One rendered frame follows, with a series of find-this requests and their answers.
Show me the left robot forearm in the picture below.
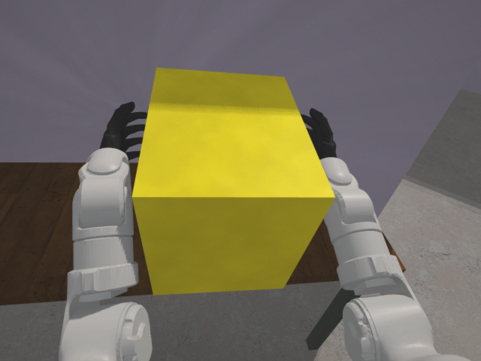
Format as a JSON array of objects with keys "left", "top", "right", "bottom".
[{"left": 59, "top": 147, "right": 139, "bottom": 361}]

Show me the left robot upper arm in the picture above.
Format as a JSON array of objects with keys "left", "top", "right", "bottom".
[{"left": 60, "top": 302, "right": 153, "bottom": 361}]

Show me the right robot upper arm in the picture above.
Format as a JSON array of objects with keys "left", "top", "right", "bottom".
[{"left": 343, "top": 293, "right": 471, "bottom": 361}]

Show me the carton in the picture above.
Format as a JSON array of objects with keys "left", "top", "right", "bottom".
[{"left": 132, "top": 68, "right": 336, "bottom": 295}]

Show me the table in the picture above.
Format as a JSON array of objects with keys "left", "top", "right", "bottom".
[{"left": 0, "top": 162, "right": 406, "bottom": 350}]

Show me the robot left hand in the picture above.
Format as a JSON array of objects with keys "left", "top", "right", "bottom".
[{"left": 99, "top": 102, "right": 148, "bottom": 160}]

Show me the robot right hand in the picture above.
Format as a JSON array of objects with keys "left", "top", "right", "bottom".
[{"left": 301, "top": 108, "right": 337, "bottom": 160}]

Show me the right robot forearm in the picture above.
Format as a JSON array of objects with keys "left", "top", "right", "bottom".
[{"left": 320, "top": 157, "right": 435, "bottom": 348}]

